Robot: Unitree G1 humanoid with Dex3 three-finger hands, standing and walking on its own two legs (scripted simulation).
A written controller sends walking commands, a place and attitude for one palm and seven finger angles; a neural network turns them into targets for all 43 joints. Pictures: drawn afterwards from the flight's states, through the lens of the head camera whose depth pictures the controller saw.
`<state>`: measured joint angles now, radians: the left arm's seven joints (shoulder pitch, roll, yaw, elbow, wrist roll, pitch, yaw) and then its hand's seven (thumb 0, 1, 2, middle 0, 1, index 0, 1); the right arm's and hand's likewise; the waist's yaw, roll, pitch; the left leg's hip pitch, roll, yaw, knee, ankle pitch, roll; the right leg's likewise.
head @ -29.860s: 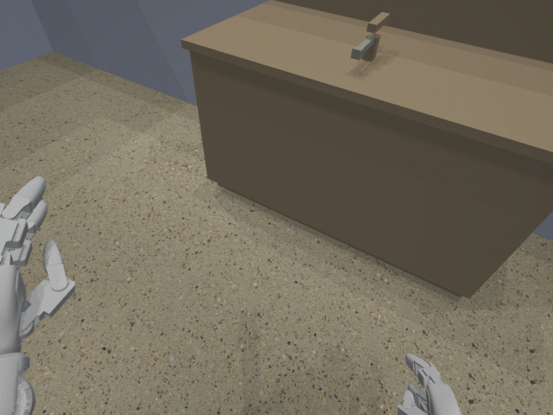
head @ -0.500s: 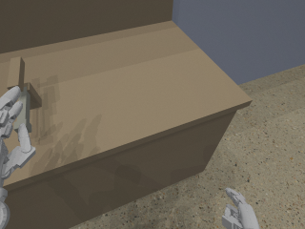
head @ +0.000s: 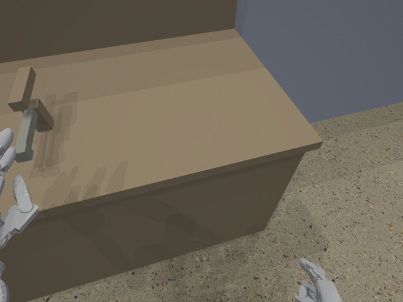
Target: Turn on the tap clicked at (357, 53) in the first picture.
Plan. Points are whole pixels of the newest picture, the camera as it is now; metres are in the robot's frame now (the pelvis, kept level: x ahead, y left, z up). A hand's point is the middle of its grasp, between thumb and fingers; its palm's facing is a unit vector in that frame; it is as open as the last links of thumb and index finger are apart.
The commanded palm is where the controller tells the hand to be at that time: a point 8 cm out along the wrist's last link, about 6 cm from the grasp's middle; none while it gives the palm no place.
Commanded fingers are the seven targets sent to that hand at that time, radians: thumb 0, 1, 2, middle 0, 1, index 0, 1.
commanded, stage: come to a stop and stand still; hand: left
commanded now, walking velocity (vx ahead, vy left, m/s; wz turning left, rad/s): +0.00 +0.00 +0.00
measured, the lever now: (22, 153) +0.36 +0.41 +0.07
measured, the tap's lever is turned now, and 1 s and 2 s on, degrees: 0 0 0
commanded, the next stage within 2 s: look again from close up in 1.34 s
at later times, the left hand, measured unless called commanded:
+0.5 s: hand (45, 233) +0.18 +0.23 +0.15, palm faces +0.46 -0.83 -0.31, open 7.4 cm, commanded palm +0.12 +0.27 +0.17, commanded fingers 0.00 0.90 0.90 -0.20 -0.30 -0.20 -0.30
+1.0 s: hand (17, 208) +0.21 +0.28 +0.15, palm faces +0.38 -0.86 -0.35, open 7.4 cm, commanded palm +0.16 +0.32 +0.17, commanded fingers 0.00 0.90 0.90 -0.20 -0.30 -0.20 -0.30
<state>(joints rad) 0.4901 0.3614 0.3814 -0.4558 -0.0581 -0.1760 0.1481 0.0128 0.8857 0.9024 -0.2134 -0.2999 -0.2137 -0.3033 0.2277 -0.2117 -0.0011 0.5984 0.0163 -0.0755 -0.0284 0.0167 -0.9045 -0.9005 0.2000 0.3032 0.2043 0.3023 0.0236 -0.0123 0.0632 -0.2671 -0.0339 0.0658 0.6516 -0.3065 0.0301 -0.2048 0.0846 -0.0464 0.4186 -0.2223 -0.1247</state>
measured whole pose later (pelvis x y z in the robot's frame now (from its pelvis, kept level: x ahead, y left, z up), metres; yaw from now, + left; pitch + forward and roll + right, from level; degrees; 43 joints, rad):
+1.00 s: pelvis -0.01 +0.04 +0.00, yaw +0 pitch -1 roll -1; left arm 0.46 0.35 0.31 -0.46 -0.07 -0.11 0.15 0.02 0.89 0.90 -0.21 -0.30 -0.21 -0.30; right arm 0.25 -0.21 0.03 0.60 0.02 -0.06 -0.05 0.02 -0.90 -0.90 0.20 0.30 0.20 0.30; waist 0.01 0.00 0.03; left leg -0.20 -0.04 -0.01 0.45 -0.23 0.04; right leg -0.17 0.08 -0.04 0.39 -0.21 -0.06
